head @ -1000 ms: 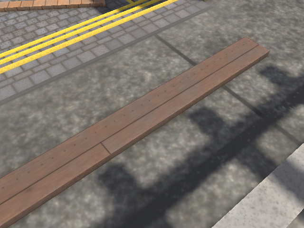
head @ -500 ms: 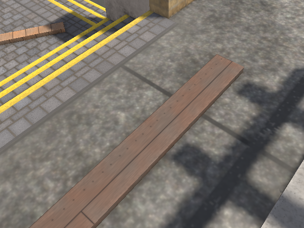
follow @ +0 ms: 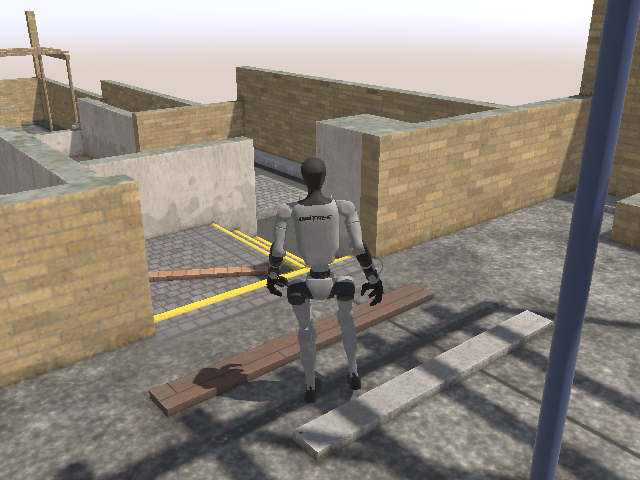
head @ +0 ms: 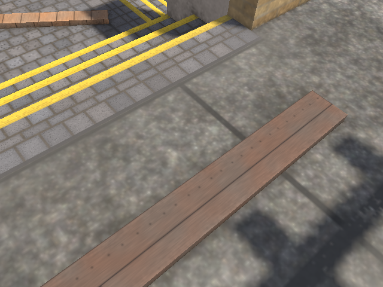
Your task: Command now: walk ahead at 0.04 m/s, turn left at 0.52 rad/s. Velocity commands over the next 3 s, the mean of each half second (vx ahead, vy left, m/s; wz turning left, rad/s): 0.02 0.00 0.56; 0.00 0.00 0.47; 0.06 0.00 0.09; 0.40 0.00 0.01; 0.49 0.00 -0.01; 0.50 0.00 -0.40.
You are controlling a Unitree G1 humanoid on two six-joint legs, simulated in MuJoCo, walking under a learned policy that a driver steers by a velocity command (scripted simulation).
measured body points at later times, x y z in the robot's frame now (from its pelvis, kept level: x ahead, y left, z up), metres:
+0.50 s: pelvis +0.01 -0.06 +0.01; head +0.04 -0.09 +0.45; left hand +0.06 +0.24 -0.07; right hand +0.19 -0.31 -0.13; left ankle -0.05 +0.07 -0.64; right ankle +0.05 -0.14 -0.74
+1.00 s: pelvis -0.01 -0.03 +0.01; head -0.01 +0.00 +0.46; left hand -0.08 +0.25 -0.13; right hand +0.24 -0.18 -0.09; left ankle -0.06 +0.03 -0.74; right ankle +0.07 -0.14 -0.67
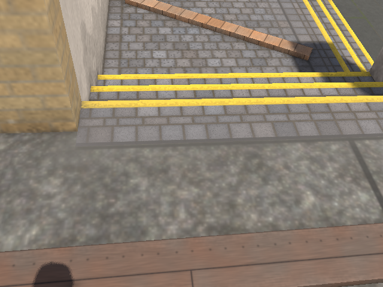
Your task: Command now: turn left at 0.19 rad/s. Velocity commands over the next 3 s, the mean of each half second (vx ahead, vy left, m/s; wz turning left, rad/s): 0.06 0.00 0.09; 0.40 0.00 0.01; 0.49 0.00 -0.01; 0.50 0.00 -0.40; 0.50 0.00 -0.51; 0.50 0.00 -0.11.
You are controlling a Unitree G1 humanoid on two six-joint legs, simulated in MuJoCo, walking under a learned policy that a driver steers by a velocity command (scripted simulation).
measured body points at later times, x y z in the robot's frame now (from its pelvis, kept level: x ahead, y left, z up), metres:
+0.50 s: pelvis +0.03 -0.02 -0.01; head +0.02 -0.02 +0.44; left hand +0.09 +0.24 -0.14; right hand +0.09 -0.28 -0.14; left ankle +0.00 +0.07 -0.74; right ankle +0.01 -0.13 -0.74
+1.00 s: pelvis +0.23 -0.05 -0.03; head +0.26 -0.06 +0.42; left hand +0.43 +0.18 -0.12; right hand +0.15 -0.30 -0.17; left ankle +0.04 +0.07 -0.71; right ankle +0.32 -0.13 -0.75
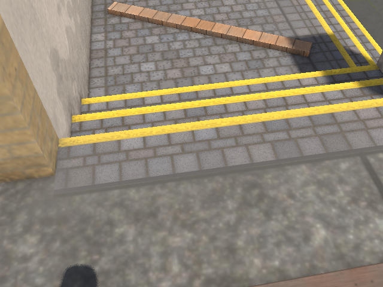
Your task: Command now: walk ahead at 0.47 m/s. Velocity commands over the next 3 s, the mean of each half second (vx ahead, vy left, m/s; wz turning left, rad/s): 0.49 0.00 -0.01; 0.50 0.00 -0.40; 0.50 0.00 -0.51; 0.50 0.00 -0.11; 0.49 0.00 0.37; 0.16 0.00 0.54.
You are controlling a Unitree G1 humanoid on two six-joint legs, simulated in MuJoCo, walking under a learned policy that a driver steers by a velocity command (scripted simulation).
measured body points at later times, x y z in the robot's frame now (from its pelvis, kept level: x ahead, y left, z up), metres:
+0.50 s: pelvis +0.28 +0.01 +0.03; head +0.32 +0.01 +0.48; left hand +0.23 +0.23 -0.12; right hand +0.45 -0.21 -0.09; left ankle +0.39 +0.08 -0.67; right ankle +0.09 -0.08 -0.64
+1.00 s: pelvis +0.54 -0.06 +0.01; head +0.54 -0.09 +0.46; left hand +0.71 +0.19 -0.09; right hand +0.56 -0.34 -0.13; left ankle +0.42 +0.09 -0.63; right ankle +0.58 -0.13 -0.72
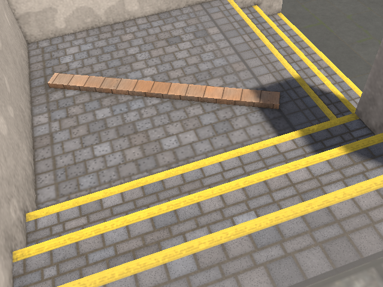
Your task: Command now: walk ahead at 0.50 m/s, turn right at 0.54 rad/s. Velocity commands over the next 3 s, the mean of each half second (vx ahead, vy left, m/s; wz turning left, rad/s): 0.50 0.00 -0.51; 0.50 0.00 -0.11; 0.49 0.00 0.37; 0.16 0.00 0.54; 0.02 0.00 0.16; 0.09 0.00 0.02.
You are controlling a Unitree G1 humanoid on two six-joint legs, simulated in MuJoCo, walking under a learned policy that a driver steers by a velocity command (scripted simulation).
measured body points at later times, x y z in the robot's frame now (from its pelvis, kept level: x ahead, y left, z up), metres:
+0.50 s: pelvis +0.28 +0.02 -0.01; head +0.30 +0.02 +0.44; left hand +0.36 +0.29 -0.15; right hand +0.39 -0.27 -0.10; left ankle +0.39 +0.08 -0.73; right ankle +0.10 -0.06 -0.66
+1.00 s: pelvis +0.50 -0.08 +0.00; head +0.52 -0.10 +0.45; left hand +0.76 +0.08 -0.09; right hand +0.38 -0.31 -0.15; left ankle +0.40 +0.08 -0.69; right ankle +0.55 -0.18 -0.73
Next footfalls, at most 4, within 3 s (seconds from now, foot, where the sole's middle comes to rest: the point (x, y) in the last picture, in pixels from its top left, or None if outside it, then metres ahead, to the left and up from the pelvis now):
0.42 left None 0.42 0.07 -0.77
0.94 right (277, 263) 0.59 -0.19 -0.77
1.58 left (233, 208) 0.90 -0.06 -0.92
2.18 right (282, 199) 0.95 -0.28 -0.92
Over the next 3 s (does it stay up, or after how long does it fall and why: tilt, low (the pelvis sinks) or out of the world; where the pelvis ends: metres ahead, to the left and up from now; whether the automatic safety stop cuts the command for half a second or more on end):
stays up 0.76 -0.12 -0.12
